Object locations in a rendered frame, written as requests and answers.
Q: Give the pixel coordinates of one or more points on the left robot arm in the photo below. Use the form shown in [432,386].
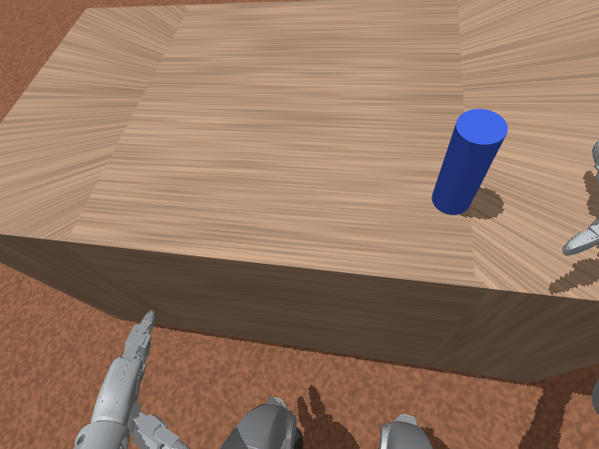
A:
[103,435]

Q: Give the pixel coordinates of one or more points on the left robot hand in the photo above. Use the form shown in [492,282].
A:
[117,399]

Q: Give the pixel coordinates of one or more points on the can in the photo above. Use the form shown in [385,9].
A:
[477,137]

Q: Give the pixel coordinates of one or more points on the right robot hand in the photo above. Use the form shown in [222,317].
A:
[588,238]

